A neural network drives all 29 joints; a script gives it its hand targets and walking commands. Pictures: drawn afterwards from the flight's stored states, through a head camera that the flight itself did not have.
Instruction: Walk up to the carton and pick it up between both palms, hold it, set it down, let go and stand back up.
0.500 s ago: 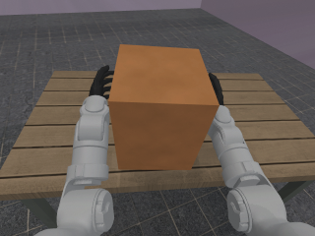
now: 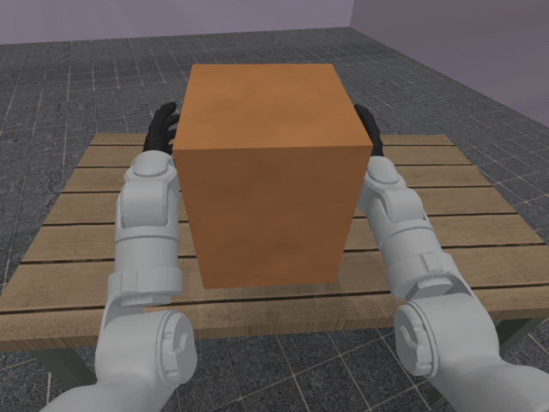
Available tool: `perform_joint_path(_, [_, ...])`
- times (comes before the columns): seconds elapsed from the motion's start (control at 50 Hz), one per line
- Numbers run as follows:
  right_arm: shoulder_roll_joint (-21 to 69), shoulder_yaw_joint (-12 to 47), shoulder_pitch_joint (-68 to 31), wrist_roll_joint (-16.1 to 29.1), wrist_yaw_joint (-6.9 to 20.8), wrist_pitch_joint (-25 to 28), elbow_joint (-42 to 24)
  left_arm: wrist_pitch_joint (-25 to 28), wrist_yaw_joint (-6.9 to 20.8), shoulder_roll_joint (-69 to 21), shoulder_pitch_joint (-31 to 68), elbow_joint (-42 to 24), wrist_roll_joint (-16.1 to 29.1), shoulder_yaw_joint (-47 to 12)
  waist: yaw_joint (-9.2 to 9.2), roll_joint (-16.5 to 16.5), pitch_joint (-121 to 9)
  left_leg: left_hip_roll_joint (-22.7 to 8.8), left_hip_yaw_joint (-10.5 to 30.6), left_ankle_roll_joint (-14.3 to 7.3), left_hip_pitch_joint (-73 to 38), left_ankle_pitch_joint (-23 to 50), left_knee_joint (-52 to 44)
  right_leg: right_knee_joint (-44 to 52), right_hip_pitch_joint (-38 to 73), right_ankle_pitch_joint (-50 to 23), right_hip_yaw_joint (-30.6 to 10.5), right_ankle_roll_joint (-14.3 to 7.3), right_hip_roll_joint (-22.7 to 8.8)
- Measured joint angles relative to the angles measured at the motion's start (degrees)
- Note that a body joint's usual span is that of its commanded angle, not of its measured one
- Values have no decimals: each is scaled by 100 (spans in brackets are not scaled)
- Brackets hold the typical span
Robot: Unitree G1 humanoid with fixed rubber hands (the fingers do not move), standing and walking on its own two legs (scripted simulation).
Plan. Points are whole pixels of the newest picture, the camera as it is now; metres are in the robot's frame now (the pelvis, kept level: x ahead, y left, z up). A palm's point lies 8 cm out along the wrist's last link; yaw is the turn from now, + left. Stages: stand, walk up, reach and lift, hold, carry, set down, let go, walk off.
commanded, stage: reach and lift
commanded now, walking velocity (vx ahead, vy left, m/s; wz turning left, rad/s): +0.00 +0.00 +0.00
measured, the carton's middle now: (266, 178) +0.39 -0.01 +0.18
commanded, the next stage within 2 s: hold in 0.82 s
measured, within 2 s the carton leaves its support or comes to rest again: neither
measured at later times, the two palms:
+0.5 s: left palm (151, 149) +0.39 +0.15 +0.23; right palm (364, 148) +0.38 -0.15 +0.23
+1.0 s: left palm (141, 135) +0.38 +0.15 +0.26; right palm (365, 130) +0.38 -0.14 +0.26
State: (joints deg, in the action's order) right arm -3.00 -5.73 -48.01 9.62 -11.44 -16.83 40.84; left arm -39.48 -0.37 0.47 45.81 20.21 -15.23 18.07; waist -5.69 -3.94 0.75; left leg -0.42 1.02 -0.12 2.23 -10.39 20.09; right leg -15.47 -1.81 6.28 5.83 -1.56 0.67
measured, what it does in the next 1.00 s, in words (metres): stands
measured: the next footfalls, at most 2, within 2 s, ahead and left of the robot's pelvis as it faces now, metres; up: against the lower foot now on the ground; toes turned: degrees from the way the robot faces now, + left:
none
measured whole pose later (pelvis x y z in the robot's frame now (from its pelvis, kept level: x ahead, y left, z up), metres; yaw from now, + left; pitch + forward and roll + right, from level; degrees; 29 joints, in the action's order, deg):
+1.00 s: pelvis +0.01 +0.00 +0.00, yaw +0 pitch -8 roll -1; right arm -6.5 -1.0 -53.1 17.3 -14.1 -24.4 40.3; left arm -46.5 -1.3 1.6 48.3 17.9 -13.7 18.7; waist -4.9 -2.1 -2.7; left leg -0.6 1.5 -0.2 2.1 -12.1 21.8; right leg -15.4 -0.9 6.9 4.5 -1.3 1.4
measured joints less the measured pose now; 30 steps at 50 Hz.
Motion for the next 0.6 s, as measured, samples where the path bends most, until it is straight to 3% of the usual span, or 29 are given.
perform_joint_path(0.4, [-181,325,7,499,-150,-316,-283,-339,-15,-7,-151,-431,-28,-123,-81,80,-77,22,-2,-72,-97,-212,185,30,190,85,-76,88,5])
perform_joint_path(0.6, [-234,302,-138,553,-123,-407,-162,-474,-83,-29,2,-372,-38,-68,-7,128,-144,15,-46,-78,-72,-210,192,6,136,70,-152,88,21])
